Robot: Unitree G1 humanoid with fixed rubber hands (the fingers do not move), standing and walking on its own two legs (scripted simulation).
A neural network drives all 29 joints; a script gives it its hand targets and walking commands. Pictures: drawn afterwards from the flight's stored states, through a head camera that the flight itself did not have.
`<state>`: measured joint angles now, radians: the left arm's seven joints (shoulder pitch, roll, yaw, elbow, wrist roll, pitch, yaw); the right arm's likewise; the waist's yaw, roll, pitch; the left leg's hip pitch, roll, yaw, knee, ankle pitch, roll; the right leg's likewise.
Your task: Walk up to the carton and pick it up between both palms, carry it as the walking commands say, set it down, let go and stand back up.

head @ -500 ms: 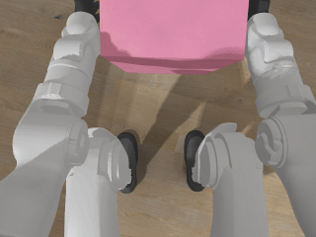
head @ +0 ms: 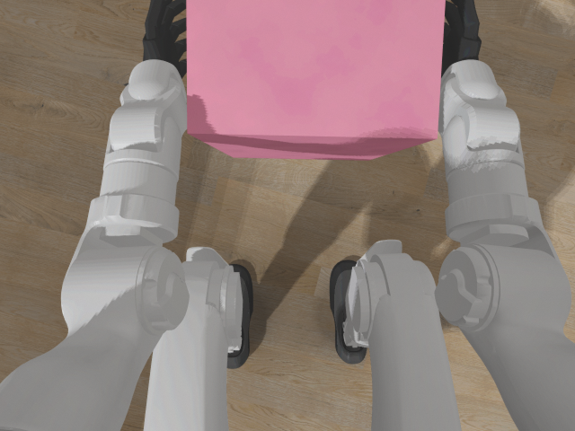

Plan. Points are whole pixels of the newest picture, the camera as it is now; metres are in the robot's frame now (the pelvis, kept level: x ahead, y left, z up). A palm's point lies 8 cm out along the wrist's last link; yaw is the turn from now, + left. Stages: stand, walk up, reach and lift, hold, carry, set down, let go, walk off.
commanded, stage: reach and lift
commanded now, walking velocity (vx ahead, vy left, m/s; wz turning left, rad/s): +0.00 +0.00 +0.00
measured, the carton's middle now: (306, 87) +0.53 -0.03 -0.17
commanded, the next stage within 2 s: none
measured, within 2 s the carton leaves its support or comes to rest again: neither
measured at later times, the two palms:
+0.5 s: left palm (137, 54) +0.52 +0.14 -0.04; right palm (487, 53) +0.51 -0.19 -0.04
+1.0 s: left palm (88, 37) +0.50 +0.14 +0.04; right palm (545, 38) +0.49 -0.19 +0.04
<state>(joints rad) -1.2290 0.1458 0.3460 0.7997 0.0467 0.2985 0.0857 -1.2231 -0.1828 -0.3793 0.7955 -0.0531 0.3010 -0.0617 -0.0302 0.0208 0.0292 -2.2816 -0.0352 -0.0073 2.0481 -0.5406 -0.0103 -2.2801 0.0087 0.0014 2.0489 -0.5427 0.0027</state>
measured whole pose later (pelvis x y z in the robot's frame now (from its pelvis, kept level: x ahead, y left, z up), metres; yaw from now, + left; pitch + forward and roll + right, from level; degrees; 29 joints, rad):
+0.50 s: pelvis +0.00 +0.00 +0.05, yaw +0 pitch +46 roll +0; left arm -1.13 0.09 0.40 0.71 0.10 0.36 0.06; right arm -1.12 -0.12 -0.44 0.70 -0.12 0.37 -0.02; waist -0.02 0.02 -0.09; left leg -2.18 -0.04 -0.01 1.89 -0.51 -0.01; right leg -2.18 0.02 0.01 1.89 -0.51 0.00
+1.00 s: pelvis +0.01 +0.00 +0.10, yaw +0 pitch +44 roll +0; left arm -1.01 0.04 0.43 0.67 0.15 0.39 0.02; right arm -1.00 -0.06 -0.47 0.66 -0.17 0.39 0.00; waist -0.02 0.01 -0.17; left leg -1.98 -0.03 -0.02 1.72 -0.50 -0.01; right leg -1.99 0.02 0.01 1.72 -0.49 0.00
